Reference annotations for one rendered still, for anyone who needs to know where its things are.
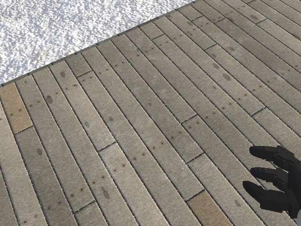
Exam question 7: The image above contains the right robot hand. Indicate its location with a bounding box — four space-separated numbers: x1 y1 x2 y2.
243 145 301 219

